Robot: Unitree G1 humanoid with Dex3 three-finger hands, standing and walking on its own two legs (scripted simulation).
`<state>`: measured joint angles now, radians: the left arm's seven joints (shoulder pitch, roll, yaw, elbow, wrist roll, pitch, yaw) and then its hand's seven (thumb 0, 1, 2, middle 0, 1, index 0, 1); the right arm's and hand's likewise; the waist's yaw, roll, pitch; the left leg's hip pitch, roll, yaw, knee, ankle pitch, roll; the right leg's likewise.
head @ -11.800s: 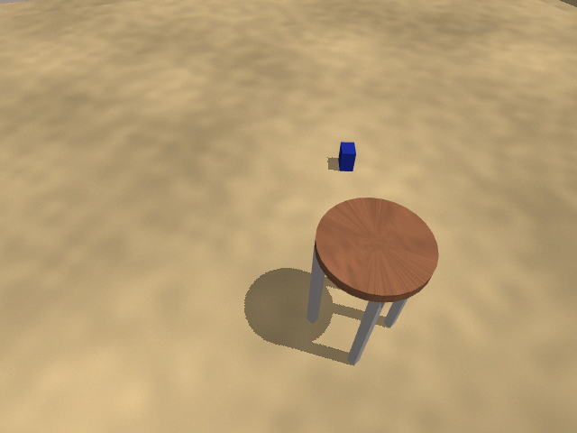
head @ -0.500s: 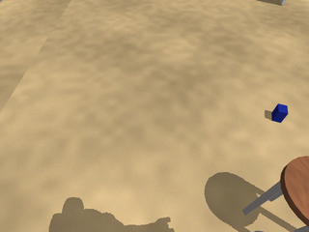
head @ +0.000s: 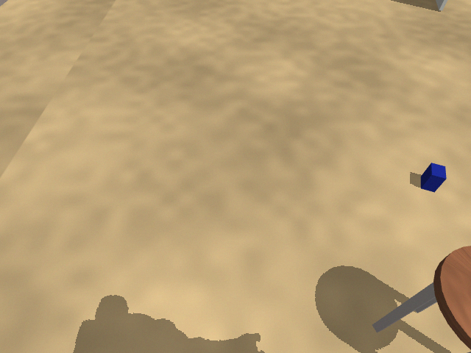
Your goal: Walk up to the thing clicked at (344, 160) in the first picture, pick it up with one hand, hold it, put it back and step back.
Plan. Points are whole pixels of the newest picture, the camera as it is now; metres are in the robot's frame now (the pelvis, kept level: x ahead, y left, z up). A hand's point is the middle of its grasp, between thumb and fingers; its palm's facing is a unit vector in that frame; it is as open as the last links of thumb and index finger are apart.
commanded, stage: stand
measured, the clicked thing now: (432, 177) +1.05 -1.10 -0.73
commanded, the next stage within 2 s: none
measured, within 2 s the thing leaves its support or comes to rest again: neither
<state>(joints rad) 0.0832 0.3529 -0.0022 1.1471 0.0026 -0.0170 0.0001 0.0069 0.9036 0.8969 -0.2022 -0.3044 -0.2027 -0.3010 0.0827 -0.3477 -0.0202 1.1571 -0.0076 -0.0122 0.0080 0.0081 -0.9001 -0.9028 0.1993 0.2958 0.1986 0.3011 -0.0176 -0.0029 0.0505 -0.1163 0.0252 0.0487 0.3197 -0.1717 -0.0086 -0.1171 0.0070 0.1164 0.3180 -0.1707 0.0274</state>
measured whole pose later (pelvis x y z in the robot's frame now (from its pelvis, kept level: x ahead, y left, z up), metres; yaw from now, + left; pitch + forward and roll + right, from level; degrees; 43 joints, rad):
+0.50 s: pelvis +0.00 +0.00 +0.00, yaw +1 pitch -2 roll +0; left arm 0.11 0.35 0.00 1.14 0.00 -0.01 0.00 0.01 0.90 0.90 -0.20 -0.30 -0.20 -0.30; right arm 0.08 -0.35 -0.02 1.15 -0.01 -0.01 0.01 0.01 -0.90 -0.90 0.20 0.30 0.20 0.30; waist -0.01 0.00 0.05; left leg -0.11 0.01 0.03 0.32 -0.17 0.00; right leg -0.10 -0.01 0.10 0.32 -0.18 0.03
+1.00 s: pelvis +0.00 +0.00 +0.00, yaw +1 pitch -2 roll +0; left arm 0.12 0.35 -0.01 1.12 0.00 -0.01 0.00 0.01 0.90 0.90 -0.20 -0.30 -0.20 -0.30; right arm 0.10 -0.35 -0.01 1.14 -0.01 -0.01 0.01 0.01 -0.90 -0.90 0.20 0.30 0.20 0.30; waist -0.01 0.00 0.05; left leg -0.11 0.01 0.03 0.32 -0.17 0.00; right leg -0.10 -0.01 0.10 0.32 -0.18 0.03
